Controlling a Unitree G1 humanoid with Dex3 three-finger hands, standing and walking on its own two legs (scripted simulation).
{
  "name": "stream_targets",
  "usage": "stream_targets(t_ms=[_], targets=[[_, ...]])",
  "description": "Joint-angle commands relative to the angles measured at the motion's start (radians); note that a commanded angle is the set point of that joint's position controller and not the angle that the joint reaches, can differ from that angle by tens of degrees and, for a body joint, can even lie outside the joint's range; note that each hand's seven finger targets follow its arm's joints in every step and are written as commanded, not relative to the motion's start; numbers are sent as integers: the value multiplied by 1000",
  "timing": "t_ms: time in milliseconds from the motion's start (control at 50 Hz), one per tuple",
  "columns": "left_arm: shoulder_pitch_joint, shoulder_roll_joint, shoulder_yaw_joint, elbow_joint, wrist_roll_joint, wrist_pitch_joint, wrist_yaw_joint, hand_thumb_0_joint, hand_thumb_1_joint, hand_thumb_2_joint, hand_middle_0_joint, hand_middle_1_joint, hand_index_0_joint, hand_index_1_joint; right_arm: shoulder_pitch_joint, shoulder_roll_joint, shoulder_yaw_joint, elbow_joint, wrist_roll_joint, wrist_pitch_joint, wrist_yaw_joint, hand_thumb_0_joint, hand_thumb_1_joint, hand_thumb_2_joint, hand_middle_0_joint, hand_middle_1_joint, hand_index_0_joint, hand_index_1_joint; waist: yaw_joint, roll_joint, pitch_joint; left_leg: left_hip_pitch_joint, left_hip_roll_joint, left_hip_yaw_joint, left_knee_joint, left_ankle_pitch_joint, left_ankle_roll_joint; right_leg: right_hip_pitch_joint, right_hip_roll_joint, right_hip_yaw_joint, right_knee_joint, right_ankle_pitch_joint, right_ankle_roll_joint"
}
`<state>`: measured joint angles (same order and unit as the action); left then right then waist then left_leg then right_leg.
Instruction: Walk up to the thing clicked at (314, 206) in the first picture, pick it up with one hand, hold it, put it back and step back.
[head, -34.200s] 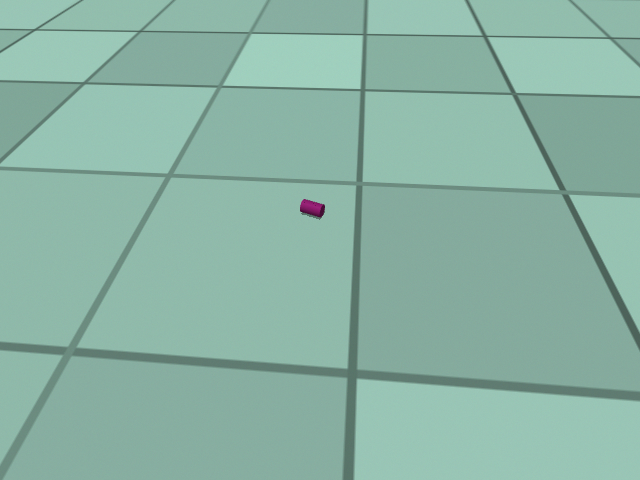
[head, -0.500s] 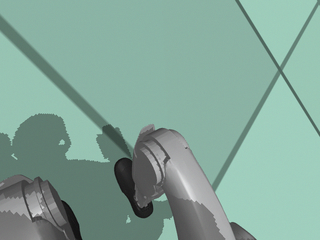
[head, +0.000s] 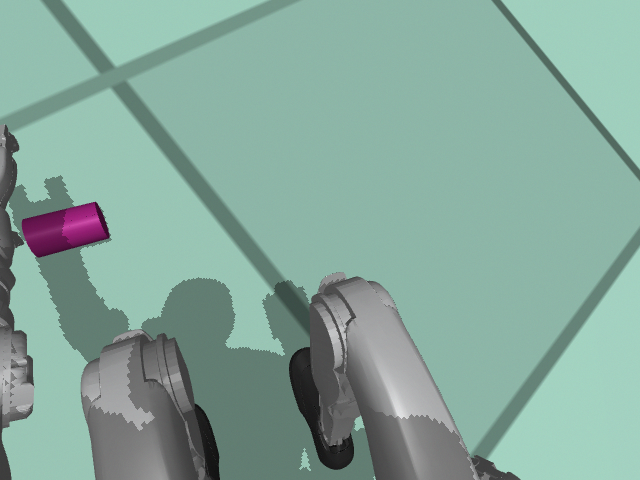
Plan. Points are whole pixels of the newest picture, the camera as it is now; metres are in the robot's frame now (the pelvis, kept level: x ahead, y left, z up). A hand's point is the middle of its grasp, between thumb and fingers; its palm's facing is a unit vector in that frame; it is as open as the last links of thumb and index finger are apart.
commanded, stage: withdraw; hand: left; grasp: from above
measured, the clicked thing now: (68, 229) +0.50 +0.27 -0.31
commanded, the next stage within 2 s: home in 0.38 s
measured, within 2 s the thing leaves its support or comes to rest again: neither
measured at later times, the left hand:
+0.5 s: hand (24, 229) +0.45 +0.28 -0.15, palm faces -0.49 -0.06 -0.87, open 12.8 cm
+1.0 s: hand out of the picture +0.42 +0.27 -0.03, palm faces -0.30 -0.55 -0.78, open 8.6 cm
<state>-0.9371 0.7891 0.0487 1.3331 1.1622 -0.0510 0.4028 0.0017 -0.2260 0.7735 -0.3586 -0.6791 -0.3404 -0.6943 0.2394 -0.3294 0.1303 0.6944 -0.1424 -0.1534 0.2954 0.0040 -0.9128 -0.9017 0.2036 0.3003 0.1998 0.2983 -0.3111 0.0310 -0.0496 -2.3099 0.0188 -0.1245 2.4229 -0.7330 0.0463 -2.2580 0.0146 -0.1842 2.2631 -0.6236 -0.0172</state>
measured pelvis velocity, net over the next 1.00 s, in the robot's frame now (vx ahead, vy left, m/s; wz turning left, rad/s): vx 0.01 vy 0.00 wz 0.12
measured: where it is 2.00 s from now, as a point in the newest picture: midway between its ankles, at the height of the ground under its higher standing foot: (269, 461)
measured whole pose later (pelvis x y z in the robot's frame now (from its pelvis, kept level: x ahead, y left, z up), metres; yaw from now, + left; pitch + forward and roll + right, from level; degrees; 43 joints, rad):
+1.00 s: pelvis +0.01 +0.00 +0.10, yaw +7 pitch +37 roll -5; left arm -0.70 0.49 0.02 0.96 0.63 0.09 0.13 0.00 0.51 1.02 -0.26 -0.52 -0.24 -0.53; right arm 0.25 -0.27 0.01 0.66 -0.02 -0.02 0.14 0.01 -0.90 -0.89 0.20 0.30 0.20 0.30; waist -0.16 0.08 -0.19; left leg -2.01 0.00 -0.03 2.07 -0.71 0.05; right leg -2.00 0.01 -0.08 1.99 -0.64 -0.01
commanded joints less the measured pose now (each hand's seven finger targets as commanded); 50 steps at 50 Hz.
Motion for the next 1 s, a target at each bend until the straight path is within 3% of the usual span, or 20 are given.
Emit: stream_targets(t_ms=[0,20,60,80,160,240,300,400,460,480,540,640,700,740,800,820,840,880,920,980], targets=[[-313,-25,-126,-261,-83,20,-95,0,-251,797,-346,-683,-319,-711,205,-266,-141,-17,46,51,-35,0,-905,-907,200,300,200,300,-32,305,-681,524,-10,21,-374,219,-18,426,58,9,-270,222,-34],[-292,7,-93,-230,-90,24,-110,0,-260,808,-333,-696,-307,-724,222,-260,-141,-3,51,62,-48,0,-903,-906,200,300,200,300,-34,254,-644,499,-13,17,-382,202,-14,427,54,14,-277,211,-31],[-376,-82,-161,-238,-115,13,-146,0,-250,803,-350,-687,-322,-717,200,-238,-144,-19,59,74,-75,0,-903,-907,200,300,200,300,-54,182,-601,463,-22,27,-389,151,-5,426,56,33,-310,164,-31],[-390,-48,-138,-203,-109,6,-150,0,-249,802,-357,-688,-328,-719,209,-233,-144,-2,60,81,-93,0,-905,-908,200,300,200,300,-52,136,-555,413,-27,41,-381,122,0,434,56,49,-332,125,-31],[-398,55,-110,-102,-41,-26,-146,0,-248,814,-334,-724,-313,-747,143,-215,-120,-42,58,94,-154,0,-895,-903,200,300,200,300,-10,82,-459,356,-52,66,-404,9,-2,423,46,91,-377,-46,-38],[-431,78,-97,-9,14,-49,-110,0,-319,867,-279,-781,-257,-804,95,-181,-98,-47,56,95,-189,0,-897,-903,200,300,200,300,19,139,-501,366,-56,83,-414,-12,-5,408,46,110,-349,-74,-38],[-443,92,-89,45,46,-62,-79,0,-314,857,-281,-778,-263,-798,95,-180,-89,-40,54,86,-199,0,-896,-901,200,300,200,300,4,154,-536,348,-61,106,-386,30,0,412,40,113,-340,-42,-35],[-490,77,-92,99,51,-92,-31,0,-285,826,-299,-767,-288,-778,130,-189,-79,-24,34,62,-206,0,-895,-898,200,300,199,300,-35,160,-577,368,-55,109,-337,101,2,425,33,98,-306,41,-25],[-591,112,-66,41,47,-112,5,0,-313,841,-272,-797,-266,-805,170,-199,-83,0,19,46,-201,0,-897,-898,200,299,199,299,-36,220,-674,424,-50,98,-313,158,-4,430,28,80,-272,107,-23],[-609,113,-64,14,51,-114,14,0,-233,921,-254,-717,-228,-725,181,-203,-84,5,16,41,-198,0,-884,-895,199,299,199,299,-36,267,-709,479,-47,97,-313,198,-11,431,25,66,-255,156,-24],[-631,130,-34,-84,25,-109,45,0,-82,922,-243,-628,-220,-649,205,-213,-98,11,6,39,-189,0,-885,-895,199,299,199,299,-27,373,-848,604,-39,91,-307,290,-24,458,21,48,-219,259,-27],[-556,159,40,-157,-43,-44,66,0,147,1020,-258,-637,-237,-656,232,-222,-138,8,8,50,-165,0,-886,-896,200,299,199,299,29,464,-969,741,-30,76,-363,359,-39,453,12,34,-208,302,-41],[-464,122,61,-175,-122,13,32,0,282,1033,-256,-605,-237,-623,241,-217,-158,11,32,72,-153,0,-888,-896,200,299,199,299,72,461,-995,759,-32,79,-411,394,-36,483,13,46,-244,311,-43],[-406,48,44,-148,-198,48,-13,0,337,995,-245,-556,-228,-571,248,-201,-164,16,45,77,-143,0,-889,-897,200,299,199,299,64,374,-910,707,-32,72,-432,363,-26,490,16,50,-276,286,-39],[-263,44,81,-265,-314,84,-93,0,447,998,-241,-524,-227,-537,241,-193,-182,-5,75,96,-141,0,-891,-897,200,299,199,299,124,331,-891,719,-36,63,-512,356,-24,557,11,72,-336,260,-36],[-173,-48,31,-263,-354,101,-132,0,478,1002,-241,-518,-228,-530,229,-180,-185,-20,87,103,-140,0,-891,-897,200,299,199,299,126,286,-891,716,-36,70,-532,348,-18,595,19,75,-363,259,-35],[-157,-21,55,-381,-391,104,-160,0,544,1026,-244,-517,-232,-529,206,-185,-190,-56,96,109,-142,0,-892,-897,200,299,199,299,132,236,-891,695,-37,77,-543,345,-9,652,21,85,-395,273,-31],[10,-141,-6,-379,-473,131,-224,0,682,1049,-244,-492,-234,-501,190,-165,-189,-64,116,119,-153,0,-893,-898,200,299,200,299,121,124,-794,634,-38,72,-583,300,3,699,23,91,-450,269,-23],[37,-139,5,-546,-553,131,-272,0,806,1057,-242,-459,-234,-467,181,-162,-198,-91,128,121,-170,0,-895,-898,200,299,200,299,125,68,-765,630,-37,70,-627,252,10,764,20,103,-515,244,-18],[110,-208,-25,-706,-667,124,-320,0,937,994,-222,-366,-219,-369,135,-136,-203,-121,142,112,-197,0,-898,-899,200,300,200,300,142,47,-747,712,-30,68,-684,230,5,819,18,114,-579,221,-15]])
